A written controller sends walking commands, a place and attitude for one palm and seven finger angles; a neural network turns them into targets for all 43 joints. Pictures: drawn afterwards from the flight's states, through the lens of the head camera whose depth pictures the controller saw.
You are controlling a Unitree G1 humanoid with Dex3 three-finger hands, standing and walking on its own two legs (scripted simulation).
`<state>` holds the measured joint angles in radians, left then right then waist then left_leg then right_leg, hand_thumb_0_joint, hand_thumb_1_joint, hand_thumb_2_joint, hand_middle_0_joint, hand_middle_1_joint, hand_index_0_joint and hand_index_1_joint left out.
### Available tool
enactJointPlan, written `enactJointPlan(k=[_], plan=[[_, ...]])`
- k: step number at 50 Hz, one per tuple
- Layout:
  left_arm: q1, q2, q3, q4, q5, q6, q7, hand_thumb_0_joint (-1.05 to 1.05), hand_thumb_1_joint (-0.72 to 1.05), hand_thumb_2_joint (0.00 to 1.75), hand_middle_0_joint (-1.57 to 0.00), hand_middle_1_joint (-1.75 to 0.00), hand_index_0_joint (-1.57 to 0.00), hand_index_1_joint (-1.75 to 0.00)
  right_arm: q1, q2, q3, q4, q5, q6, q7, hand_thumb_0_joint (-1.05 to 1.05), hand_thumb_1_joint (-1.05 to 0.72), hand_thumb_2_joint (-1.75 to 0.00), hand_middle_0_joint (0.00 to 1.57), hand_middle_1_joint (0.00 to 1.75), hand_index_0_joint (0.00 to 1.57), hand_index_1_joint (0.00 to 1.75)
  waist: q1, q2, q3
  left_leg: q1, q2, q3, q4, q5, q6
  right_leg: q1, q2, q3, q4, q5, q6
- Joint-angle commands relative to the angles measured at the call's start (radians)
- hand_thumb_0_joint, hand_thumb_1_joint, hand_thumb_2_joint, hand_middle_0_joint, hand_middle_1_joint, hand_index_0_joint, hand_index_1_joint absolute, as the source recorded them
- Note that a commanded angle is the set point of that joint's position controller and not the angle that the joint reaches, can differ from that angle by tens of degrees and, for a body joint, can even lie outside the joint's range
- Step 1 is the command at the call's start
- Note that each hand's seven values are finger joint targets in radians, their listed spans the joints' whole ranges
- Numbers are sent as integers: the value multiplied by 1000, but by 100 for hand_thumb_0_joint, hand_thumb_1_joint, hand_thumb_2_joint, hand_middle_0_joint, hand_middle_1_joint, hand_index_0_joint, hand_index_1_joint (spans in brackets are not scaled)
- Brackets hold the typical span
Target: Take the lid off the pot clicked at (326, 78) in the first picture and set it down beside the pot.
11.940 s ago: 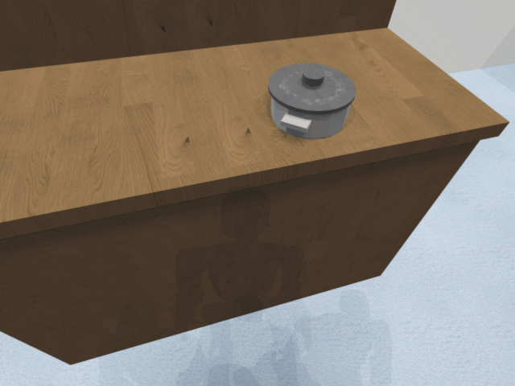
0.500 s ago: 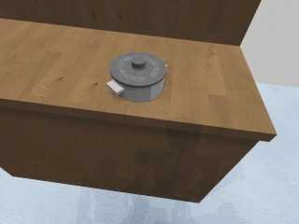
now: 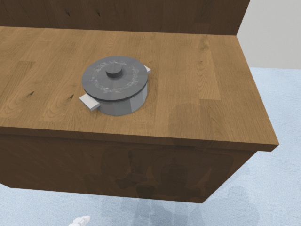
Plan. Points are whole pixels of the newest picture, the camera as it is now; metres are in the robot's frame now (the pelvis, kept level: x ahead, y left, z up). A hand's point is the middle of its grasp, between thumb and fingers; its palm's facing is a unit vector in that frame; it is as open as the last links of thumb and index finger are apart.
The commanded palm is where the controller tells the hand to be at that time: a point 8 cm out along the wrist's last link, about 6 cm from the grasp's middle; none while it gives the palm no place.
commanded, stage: come to a stop and stand still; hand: left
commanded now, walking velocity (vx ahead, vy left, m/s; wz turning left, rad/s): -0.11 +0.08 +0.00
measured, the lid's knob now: (114, 70) +0.46 +0.11 +0.16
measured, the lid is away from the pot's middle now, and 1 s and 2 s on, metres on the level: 0.00 0.00 0.00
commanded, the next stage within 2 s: look again from close up in 0.60 s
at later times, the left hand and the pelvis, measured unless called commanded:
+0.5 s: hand out of the picture -0.04 +0.26 -0.16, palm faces +0.02 -0.95 -0.32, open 7.4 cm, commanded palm none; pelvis -0.03 +0.05 +0.00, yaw -1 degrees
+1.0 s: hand out of the picture -0.01 +0.20 -0.16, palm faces -0.02 -0.97 -0.23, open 7.3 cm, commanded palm none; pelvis -0.02 +0.03 +0.00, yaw -2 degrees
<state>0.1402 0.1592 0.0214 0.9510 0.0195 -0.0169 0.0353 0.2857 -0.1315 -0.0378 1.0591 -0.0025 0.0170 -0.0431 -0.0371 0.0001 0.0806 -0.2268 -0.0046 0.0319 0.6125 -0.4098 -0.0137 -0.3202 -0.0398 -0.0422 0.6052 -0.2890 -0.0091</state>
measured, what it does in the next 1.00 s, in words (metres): stands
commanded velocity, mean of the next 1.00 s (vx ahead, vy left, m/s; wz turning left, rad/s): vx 0.00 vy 0.00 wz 0.00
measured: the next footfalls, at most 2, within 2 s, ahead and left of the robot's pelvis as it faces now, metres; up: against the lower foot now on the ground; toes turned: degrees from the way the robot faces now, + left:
none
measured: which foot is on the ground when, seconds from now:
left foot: down 0.00-1.00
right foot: down 0.00-1.00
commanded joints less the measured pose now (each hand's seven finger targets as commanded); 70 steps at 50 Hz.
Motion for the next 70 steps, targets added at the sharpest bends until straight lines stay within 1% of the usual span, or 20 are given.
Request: enactJointPlan(k=[1, 4, 7, 8, 9, 10, 12, 15, 17, 19, 22, 23, 27, 33, 37, 46, 53, 60, 63, 70], plan=[[123, 185, 60, -36, 6, 9, 24, 0, 90, 90, -20, -30, -20, -30, 44, -83, -31, -64, -1, -4, -6, 0, -90, -90, 20, 30, 20, 30, 63, -204, -136, -193, 5, -9, 126, -122, -20, 285, -296, 269, -97, 989, -216], [88, 197, 65, -63, 7, 22, 24, 0, 90, 90, -20, -30, -20, -30, 32, -70, -34, -81, -1, 1, 0, 0, -90, -90, 20, 30, 20, 30, 48, -159, -155, -123, -8, 9, 83, -36, -23, 205, -275, 247, -107, 816, -198], [26, 176, 59, -93, 3, 32, 16, 0, 90, 90, -20, -30, -20, -30, 80, -70, -29, -79, -6, -7, 10, 0, -90, -90, 20, 30, 20, 30, 3, -161, -142, 67, 8, 26, -129, 193, -10, 33, -184, 159, -99, 449, -93], [75, 214, 27, -53, -10, -13, 46, 0, 90, 90, -20, -30, -20, -30, 99, -118, -14, -91, -55, -37, 4, 0, -90, -90, 20, 30, 20, 30, 8, 191, -281, 139, 35, -78, -201, 494, 39, 188, -90, 139, 35, 393, -68], [106, 153, 30, -104, -14, 19, 32, 0, 90, 90, -20, -30, -20, -30, -15, -165, -35, -177, -32, -48, 11, 0, -90, -90, 20, 30, 20, 30, 36, 274, -310, 147, 144, -109, -178, 551, 57, 81, -43, 29, 54, 97, -30], [88, 153, 19, -89, -6, 34, 24, 0, 90, 90, -20, -30, -20, -30, -66, -201, -39, -199, -24, -40, 15, 0, -90, -90, 20, 30, 20, 30, 31, 344, -234, 111, 170, -159, -220, 503, 85, 9, -3, 7, 84, -122, -14], [109, 126, 7, -66, -1, 46, 15, 0, 90, 90, -20, -30, -20, -30, -122, -196, -31, -220, -23, -26, 13, 0, -90, -90, 20, 30, 20, 30, 60, 241, -42, -71, 172, -150, -261, 328, 108, 2, -4, 18, 88, -115, -15], [170, 124, 1, -43, 4, 40, 7, 0, 90, 90, -20, -30, -20, -30, -147, -206, -15, -240, -17, -16, 22, 0, -90, -90, 20, 30, 20, 30, 76, 20, 66, -196, 130, -142, -280, 11, 72, 35, -5, 55, -76, -5, -18], [168, 142, 0, -50, 6, 34, 7, 0, 90, 90, -20, -30, -20, -30, -131, -212, -19, -241, -16, -9, 28, 0, -90, -90, 20, 30, 20, 30, 46, 14, 86, -180, 102, -139, -294, -141, 62, -39, -18, 91, -113, -86, -37], [184, 152, 4, -52, 8, 34, 7, 0, 90, 90, -20, -30, -20, -30, -120, -217, -20, -239, -21, -2, 30, 0, -90, -90, 20, 30, 20, 30, 45, 48, 39, -155, 109, -151, -309, -189, 71, -39, -9, 74, -103, -108, -30], [210, 138, -3, -42, 6, 17, 8, 0, 90, 90, -20, -30, -20, -30, -94, -207, -18, -220, -18, -10, 31, 0, -90, -90, 20, 30, 20, 30, 36, -17, -16, -77, 94, -136, -263, -70, 75, -45, -22, 122, -131, -52, -36], [209, 146, 2, -42, 5, 15, 7, 0, 90, 90, -20, -30, -20, -30, -78, -198, -15, -216, -19, -11, 30, 0, -90, -90, 20, 30, 20, 30, 32, -5, -53, -42, 92, -132, -262, -70, 75, -46, -29, 124, -141, -68, -37], [226, 136, -7, -20, 4, 11, 7, 0, 90, 90, -20, -30, -20, -30, -61, -191, -10, -184, -17, -19, 31, 0, -90, -90, 20, 30, 20, 30, 27, -10, -16, -48, 94, -140, -268, -38, 74, -70, -34, 137, -145, -46, -32], [252, 136, -8, 21, 4, 7, 6, 0, 90, 90, -20, -30, -20, -30, -33, -162, -1, -138, -14, -29, 28, 0, -90, -90, 20, 30, 20, 30, 34, -29, -40, -39, 91, -137, -274, 3, 75, -35, -48, 134, -150, -9, -30], [259, 119, -12, 49, 2, 4, 8, 0, 90, 90, -20, -30, -20, -30, -19, -149, 3, -102, -15, -35, 25, 0, -90, -90, 20, 30, 20, 30, 35, 8, -11, -43, 86, -126, -275, 42, 72, -37, -54, 146, -149, 21, -31], [233, 99, -7, 70, 0, 3, 10, 0, 90, 90, -20, -30, -20, -30, 31, -111, 7, -45, -16, -42, 20, 0, -90, -90, 20, 30, 20, 30, 37, 9, -7, -45, 83, -102, -257, 102, 65, -16, -62, 150, -156, 51, -32], [214, 104, -2, 72, -2, 2, 10, 0, 90, 90, -20, -30, -20, -30, 59, -87, 5, -20, -14, -44, 17, 0, -90, -90, 20, 30, 20, 30, 40, -1, -38, -20, 93, -90, -244, 160, 64, 17, -58, 142, -161, 100, -29], [194, 98, 0, 66, 0, 5, 10, 0, 90, 90, -20, -30, -20, -30, 69, -83, 4, -9, -15, -39, 17, 0, -90, -90, 20, 30, 20, 30, 33, 1, -6, -26, 90, -86, -248, 122, 60, -8, -58, 153, -174, 57, -30], [193, 102, 1, 68, -1, 2, 10, 0, 90, 90, -20, -30, -20, -30, 78, -77, 5, -5, -13, -42, 17, 0, -90, -90, 20, 30, 20, 30, 35, -3, -38, -1, 98, -86, -248, 171, 62, 19, -56, 143, -171, 101, -28], [194, 93, 0, 80, -1, 0, 11, 0, 90, 90, -20, -30, -20, -30, 69, -78, 6, 5, -12, -42, 15, 0, -90, -90, 20, 30, 20, 30, 32, -11, -28, 25, 97, -73, -241, 214, 57, 19, -61, 154, -177, 136, -27]])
